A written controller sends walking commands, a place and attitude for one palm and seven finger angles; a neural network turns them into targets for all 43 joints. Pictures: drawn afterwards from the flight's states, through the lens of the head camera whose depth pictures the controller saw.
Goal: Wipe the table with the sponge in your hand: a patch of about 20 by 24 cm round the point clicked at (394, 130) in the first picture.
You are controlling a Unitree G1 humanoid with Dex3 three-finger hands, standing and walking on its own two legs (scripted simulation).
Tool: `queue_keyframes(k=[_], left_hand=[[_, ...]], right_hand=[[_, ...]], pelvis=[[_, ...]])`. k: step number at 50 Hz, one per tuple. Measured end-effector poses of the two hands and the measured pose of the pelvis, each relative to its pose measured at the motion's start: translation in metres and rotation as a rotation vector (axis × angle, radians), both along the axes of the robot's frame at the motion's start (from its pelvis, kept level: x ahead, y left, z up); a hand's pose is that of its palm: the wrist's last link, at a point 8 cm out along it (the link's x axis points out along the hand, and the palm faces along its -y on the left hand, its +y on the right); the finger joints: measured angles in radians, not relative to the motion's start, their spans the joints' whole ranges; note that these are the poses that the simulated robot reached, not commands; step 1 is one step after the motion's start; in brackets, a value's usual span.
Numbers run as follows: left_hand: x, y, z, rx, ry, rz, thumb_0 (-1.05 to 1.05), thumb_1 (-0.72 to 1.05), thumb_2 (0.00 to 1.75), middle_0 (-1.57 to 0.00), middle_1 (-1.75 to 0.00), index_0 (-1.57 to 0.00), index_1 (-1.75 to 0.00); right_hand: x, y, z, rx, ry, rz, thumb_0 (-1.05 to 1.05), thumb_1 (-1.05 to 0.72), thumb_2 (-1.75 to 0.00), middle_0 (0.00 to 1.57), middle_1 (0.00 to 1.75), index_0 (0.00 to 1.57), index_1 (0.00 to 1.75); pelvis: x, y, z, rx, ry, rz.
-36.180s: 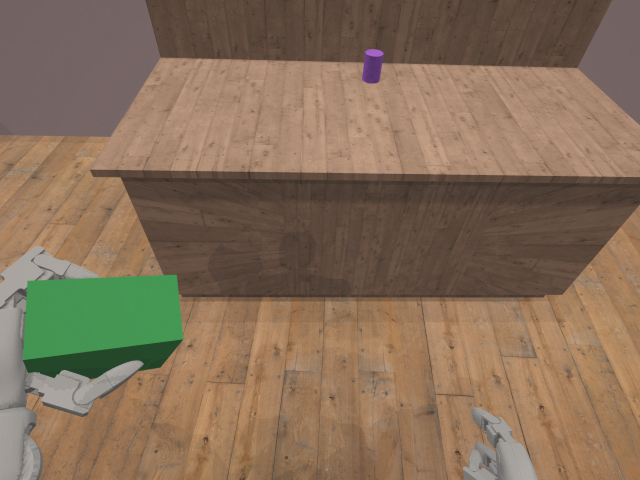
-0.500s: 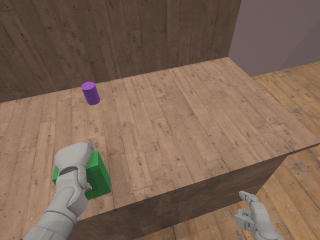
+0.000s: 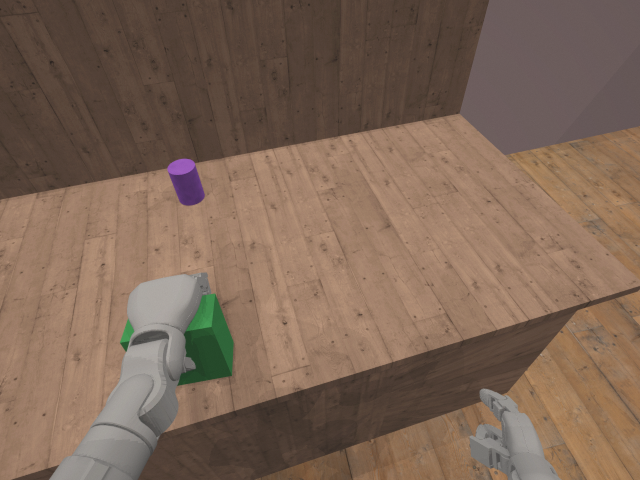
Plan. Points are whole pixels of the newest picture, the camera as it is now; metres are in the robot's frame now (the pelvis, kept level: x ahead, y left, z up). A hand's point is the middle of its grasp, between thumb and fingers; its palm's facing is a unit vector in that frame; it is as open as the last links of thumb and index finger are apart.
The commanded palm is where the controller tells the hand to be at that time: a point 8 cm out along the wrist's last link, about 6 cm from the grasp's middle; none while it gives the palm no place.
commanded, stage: lower the sponge onto the table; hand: left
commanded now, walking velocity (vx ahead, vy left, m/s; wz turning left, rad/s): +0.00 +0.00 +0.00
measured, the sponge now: (186, 350) +0.28 +0.24 -0.04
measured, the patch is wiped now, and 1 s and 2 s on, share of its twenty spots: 0.00 0.15 0.40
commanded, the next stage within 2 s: wipe forward along the first lane in 0.90 s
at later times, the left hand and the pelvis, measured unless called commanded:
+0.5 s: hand (168, 322) +0.30 +0.26 +0.01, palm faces -0.05 -0.07 -1.00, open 10.1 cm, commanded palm +0.27 +0.25 +0.06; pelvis +0.00 +0.00 +0.00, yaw +0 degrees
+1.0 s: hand (170, 326) +0.30 +0.27 -0.01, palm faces -0.09 -0.07 -0.99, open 10.2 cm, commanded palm +0.28 +0.26 +0.04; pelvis +0.00 +0.00 +0.00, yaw +0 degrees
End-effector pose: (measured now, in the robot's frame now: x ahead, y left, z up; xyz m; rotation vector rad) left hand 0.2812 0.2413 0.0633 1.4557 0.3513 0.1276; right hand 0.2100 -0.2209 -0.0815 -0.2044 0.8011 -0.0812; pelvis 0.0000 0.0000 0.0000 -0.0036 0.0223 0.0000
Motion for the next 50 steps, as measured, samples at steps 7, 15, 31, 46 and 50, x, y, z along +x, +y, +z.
queue_keyframes(k=[7, 15, 31, 46, 50], left_hand=[[0.003, 0.020, 0.024, 0.078, -0.149, 0.108, -0.01, -0.52, 1.06, -0.73, -1.34, -0.75, -1.34], [-0.006, 0.033, -0.013, 0.026, 0.069, 0.220, -0.01, -0.52, 1.06, -0.72, -1.34, -0.74, -1.35], [0.002, 0.014, -0.013, 0.054, -0.035, 0.128, -0.01, -0.53, 1.07, -0.72, -1.34, -0.74, -1.35], [0.007, 0.020, -0.018, 0.064, -0.020, 0.128, -0.01, -0.53, 1.07, -0.72, -1.34, -0.74, -1.35], [0.007, 0.020, -0.019, 0.066, -0.023, 0.126, -0.01, -0.53, 1.07, -0.72, -1.34, -0.74, -1.35]], right_hand=[[-0.011, -0.004, -0.011, 0.040, 0.037, -0.041, 0.01, -0.91, -0.90, 0.20, 0.30, 0.20, 0.30], [-0.015, -0.014, -0.008, 0.010, 0.061, -0.047, 0.01, -0.91, -0.90, 0.20, 0.30, 0.20, 0.30], [-0.021, -0.008, -0.015, 0.043, 0.060, -0.063, 0.01, -0.91, -0.90, 0.20, 0.30, 0.20, 0.30], [-0.028, -0.020, -0.016, 0.012, 0.079, -0.085, 0.01, -0.91, -0.90, 0.20, 0.30, 0.20, 0.30], [-0.030, -0.024, -0.016, 0.002, 0.085, -0.089, 0.01, -0.91, -0.90, 0.20, 0.30, 0.20, 0.30]], pelvis=[[0.002, 0.000, 0.000, 0.004, 0.015, -0.021], [0.000, -0.003, 0.000, 0.001, 0.021, 0.001], [-0.001, 0.000, -0.002, 0.004, 0.041, -0.012], [0.001, -0.003, -0.004, 0.001, 0.058, -0.010], [0.000, -0.003, -0.005, 0.000, 0.062, -0.007]])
